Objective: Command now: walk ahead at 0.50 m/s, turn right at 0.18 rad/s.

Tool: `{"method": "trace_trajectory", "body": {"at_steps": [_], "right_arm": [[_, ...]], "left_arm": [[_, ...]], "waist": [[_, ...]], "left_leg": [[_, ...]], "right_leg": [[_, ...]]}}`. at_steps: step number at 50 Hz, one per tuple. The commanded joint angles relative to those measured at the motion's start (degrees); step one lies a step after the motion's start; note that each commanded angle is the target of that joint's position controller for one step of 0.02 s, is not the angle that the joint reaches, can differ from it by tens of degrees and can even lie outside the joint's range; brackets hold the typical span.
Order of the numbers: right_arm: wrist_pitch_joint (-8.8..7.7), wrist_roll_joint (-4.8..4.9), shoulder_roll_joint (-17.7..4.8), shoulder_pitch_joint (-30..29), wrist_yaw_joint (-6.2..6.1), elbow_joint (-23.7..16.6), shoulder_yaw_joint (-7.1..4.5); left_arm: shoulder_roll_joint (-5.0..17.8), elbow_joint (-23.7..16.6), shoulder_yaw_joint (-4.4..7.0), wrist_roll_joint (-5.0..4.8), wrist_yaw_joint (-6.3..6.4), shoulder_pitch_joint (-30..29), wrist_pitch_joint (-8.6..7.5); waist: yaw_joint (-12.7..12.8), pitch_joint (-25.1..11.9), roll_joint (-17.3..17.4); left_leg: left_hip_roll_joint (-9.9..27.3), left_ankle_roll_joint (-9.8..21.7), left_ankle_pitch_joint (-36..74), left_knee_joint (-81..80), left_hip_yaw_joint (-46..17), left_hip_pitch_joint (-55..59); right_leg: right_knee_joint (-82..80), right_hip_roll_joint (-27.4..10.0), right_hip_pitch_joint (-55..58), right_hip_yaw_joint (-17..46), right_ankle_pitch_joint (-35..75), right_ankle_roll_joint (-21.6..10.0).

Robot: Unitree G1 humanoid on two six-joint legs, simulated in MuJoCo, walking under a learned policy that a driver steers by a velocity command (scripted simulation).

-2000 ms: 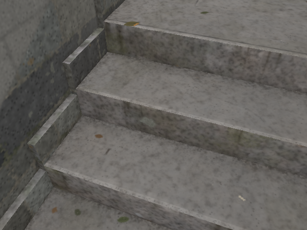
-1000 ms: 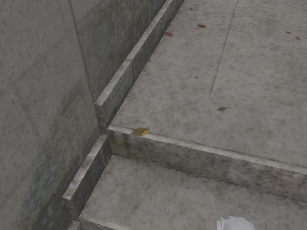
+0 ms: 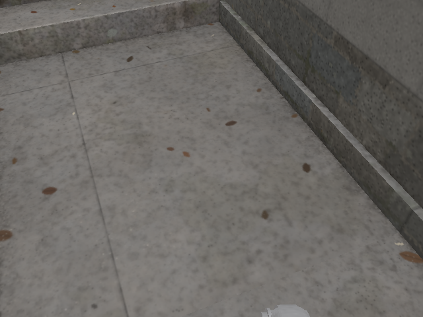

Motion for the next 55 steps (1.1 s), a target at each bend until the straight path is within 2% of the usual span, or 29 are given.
{"method": "trace_trajectory", "body": {"at_steps": [1,3,6,7,8,9,11,13,15,16,17,18,20,21,23,25,26,27,32,35,41,47,48,49,50,51,52,53,55], "right_arm": [[-1.43,-1.84,-2.26,-0.65,-0.53,-2.57,1.01],[-1.73,-4.08,-1.78,2.29,-0.95,0.06,1.38],[-0.78,-3.79,-2.55,7.77,-0.91,0.89,1.78],[-0.36,-3.12,-2.98,3.97,0.20,-1.22,1.84],[-0.74,1.31,-4.17,3.12,2.05,-2.20,1.26],[-1.15,3.06,-5.42,8.17,3.19,-0.28,0.61],[-2.00,3.40,-8.46,5.74,3.68,-1.83,-0.59],[-3.97,2.59,-8.09,11.31,4.26,-0.59,-1.27],[-4.81,2.72,-9.09,7.72,4.50,-1.11,-2.73],[-4.01,1.14,-8.54,5.77,5.62,-2.38,-3.50],[-3.02,2.94,-3.94,3.46,5.76,-4.76,-4.23],[-3.09,5.15,-1.60,0.90,5.59,-5.32,-4.24],[-4.54,6.13,2.90,-0.73,4.72,-3.17,-3.45],[-4.78,6.68,4.62,-6.56,3.37,-4.70,-2.56],[-3.24,6.57,3.39,-7.86,2.64,-4.34,-1.89],[-2.27,5.74,1.38,-11.39,3.03,-6.41,-1.94],[-1.91,4.99,0.85,-12.23,3.51,-7.45,-2.31],[-1.99,4.19,-0.62,-13.87,3.99,-7.29,-2.86],[-1.80,4.59,-6.22,-19.42,4.74,-9.85,-4.49],[-0.55,5.05,-3.49,-25.36,2.99,-11.48,-4.35],[2.18,4.73,-2.63,-33.41,1.60,-14.86,-3.86],[0.73,5.93,-6.47,-21.68,-0.41,-11.22,-5.66],[0.10,5.14,-9.17,-14.78,-1.27,-9.11,-7.24],[-0.08,3.66,-12.26,-4.00,-2.59,-6.68,-7.87],[0.45,2.70,-12.33,9.28,-1.70,-1.08,-7.11],[-0.52,2.75,-13.87,9.93,-2.09,-0.22,-8.86],[-1.69,4.13,-11.81,1.21,-1.69,-1.96,-8.40],[-2.22,4.82,-6.98,-3.83,-1.58,-2.45,-6.81],[-1.56,5.24,-2.44,-12.27,-0.61,-4.51,-4.99]], "left_arm": [[-0.11,-4.25,-1.93,-0.20,0.76,-5.99,-0.59],[-1.88,-8.68,-2.89,-1.07,1.28,-11.77,-0.69],[-1.74,-16.13,-4.26,2.04,-0.36,-23.00,0.64],[-2.72,-16.13,-4.56,1.43,-0.79,-20.91,1.38],[-2.36,-16.79,-4.40,1.39,-1.25,-25.10,2.45],[-1.54,-18.31,-4.40,1.68,-1.74,-28.53,3.21],[-1.64,-14.59,-3.35,0.54,-1.84,-21.21,0.81],[-1.49,-12.91,-2.85,-0.84,-0.73,-17.55,0.12],[1.98,-7.63,-0.78,-0.65,-0.35,-3.90,0.67],[6.47,-0.48,0.73,-0.02,0.43,12.80,1.39],[14.14,6.82,4.04,3.55,1.03,27.02,1.21],[16.37,9.74,5.77,4.19,1.81,29.63,-0.38],[11.04,7.65,4.69,3.24,1.73,18.22,-2.35],[6.05,6.83,3.62,2.71,2.16,11.24,-2.08],[-1.38,5.48,2.12,3.55,2.13,4.85,-0.96],[-2.05,5.35,1.83,4.97,2.66,2.88,-1.88],[-0.16,3.67,2.35,3.56,3.17,0.79,-3.03],[-0.18,3.72,2.46,3.68,3.62,-1.04,-4.01],[3.59,9.50,2.58,5.95,3.16,13.49,-5.84],[4.30,9.77,2.79,6.95,2.52,16.06,-5.88],[6.20,10.88,3.07,3.61,1.95,17.04,-6.38],[10.11,8.79,5.09,2.63,2.52,12.51,-3.43],[9.23,8.17,4.93,3.64,2.47,13.88,-3.07],[4.28,5.21,3.71,4.92,2.33,13.72,-3.59],[5.09,2.46,3.89,4.34,0.21,9.76,-3.82],[3.70,0.39,3.10,2.59,-1.15,5.84,-4.31],[5.74,-0.30,3.56,1.46,-0.03,2.45,-5.28],[7.24,-0.36,4.41,1.47,1.37,3.15,-5.22],[0.24,-0.07,2.65,1.40,3.21,7.03,-5.00]], "waist": [[0.86,6.50,3.41],[0.47,5.01,5.67],[-2.54,6.31,4.42],[-0.42,7.22,6.41],[-0.02,8.39,9.78],[-1.37,9.86,11.83],[1.28,8.06,13.03],[3.98,-5.66,12.68],[10.87,-8.06,10.62],[14.89,-12.06,3.66],[15.24,-14.49,-5.83],[14.02,-9.04,-10.41],[9.42,-3.84,-9.52],[7.98,-2.64,-4.26],[4.19,0.03,2.49],[1.14,2.11,4.34],[0.15,2.70,1.91],[-0.71,4.57,0.48],[2.42,7.57,-0.12],[3.46,7.27,1.52],[2.34,10.09,-2.42],[-3.36,7.06,-2.63],[-3.86,3.04,-2.08],[-5.88,-5.13,5.32],[-8.51,-9.76,12.34],[-9.68,-3.16,10.58],[-7.74,3.41,9.07],[-2.92,0.27,4.60],[5.62,1.79,-0.11]], "left_leg": [[13.94,9.97,-6.70,-16.96,-16.69,12.12],[15.72,8.95,-4.55,-18.74,-14.09,14.35],[16.13,9.28,-6.69,-24.50,-12.19,8.09],[15.79,9.65,-5.02,-26.98,-9.24,0.71],[15.61,10.77,-1.52,-31.17,-6.90,-3.92],[18.12,10.90,3.92,-31.94,-9.39,1.32],[17.40,8.20,29.99,-27.51,-4.78,16.35],[12.15,5.37,70.47,-16.18,-1.80,10.97],[10.63,2.87,64.92,-3.15,-3.70,-4.58],[6.78,0.88,42.40,9.99,-6.62,-13.53],[2.53,0.84,10.23,31.43,-14.04,-17.38],[0.87,1.52,11.07,53.53,-21.10,-20.62],[0.02,5.64,13.02,71.17,-26.79,-27.34],[0.70,7.35,12.08,75.39,-26.05,-30.13],[0.86,8.24,14.72,75.70,-26.24,-32.49],[1.40,8.07,19.74,68.36,-25.20,-32.60],[1.14,7.40,18.11,62.40,-20.54,-28.99],[1.51,6.37,20.68,61.31,-19.04,-27.81],[1.15,5.61,23.23,51.86,-20.27,-41.20],[2.05,4.27,21.58,40.88,-17.18,-40.86],[-0.56,3.26,10.06,19.35,-7.28,-28.13],[-7.86,4.86,9.91,-0.53,-2.97,-13.05],[-9.56,5.87,13.97,0.79,-5.76,2.42],[-5.80,12.39,24.76,5.39,-17.77,28.84],[3.32,19.67,25.55,-6.52,-41.68,48.91],[8.07,19.15,29.91,-11.11,-45.94,47.98],[9.31,18.40,37.45,-8.80,-40.49,37.23],[9.02,17.67,43.17,-9.76,-37.83,27.94],[9.12,16.34,53.33,-11.69,-32.03,7.89]], "right_leg": [[3.62,-3.12,-19.58,3.30,-3.47,-1.31],[0.40,-6.63,-18.25,1.87,-5.12,-2.23],[-22.98,-10.89,-6.68,-2.83,5.75,-1.09],[-28.18,-10.44,4.90,-4.22,8.38,-0.01],[-34.42,-7.66,16.10,-9.90,-3.63,1.61],[-35.62,-4.85,16.32,-10.49,-17.83,3.68],[-43.58,-1.59,22.75,-13.24,-15.12,3.07],[-43.69,1.45,48.20,-10.69,-9.11,4.87],[-52.62,1.43,70.21,-6.59,-6.34,6.80],[-62.53,-5.86,80.48,8.54,-5.64,4.18],[-73.88,-14.89,79.03,27.71,5.34,4.10],[-75.36,-16.36,71.56,27.85,19.03,6.18],[-71.58,-16.67,61.50,18.29,24.97,10.06],[-71.71,-15.97,58.54,15.06,18.86,10.32],[-76.66,-15.27,52.04,11.64,12.79,10.83],[-82.34,-12.78,49.52,2.57,9.67,13.05],[-87.02,-10.78,48.62,-3.70,8.44,11.77],[-90.27,-9.17,46.98,-6.61,7.16,10.92],[-94.54,-13.01,69.70,-12.86,25.00,8.04],[-96.26,-13.56,76.79,-15.92,33.62,8.52],[-96.71,-13.01,82.56,-21.60,52.64,9.88],[-82.33,-12.28,91.18,-21.80,66.58,8.31],[-72.51,-9.65,81.60,-20.10,58.68,8.95],[-55.04,-3.98,57.52,-16.34,32.51,14.76],[-34.35,8.25,34.61,-9.31,-16.23,18.68],[-24.76,8.27,21.62,2.43,-14.32,15.26],[-21.24,4.07,19.61,6.96,-10.80,15.37],[-21.80,1.83,26.48,7.78,-8.93,14.07],[-25.43,-1.12,37.27,6.13,-6.21,11.81]]}}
